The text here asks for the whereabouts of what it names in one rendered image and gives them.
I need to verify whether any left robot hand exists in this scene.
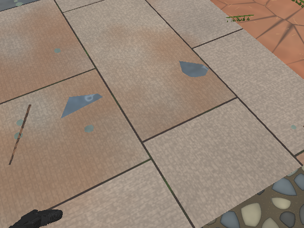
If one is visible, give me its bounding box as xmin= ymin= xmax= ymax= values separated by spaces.
xmin=9 ymin=209 xmax=63 ymax=228

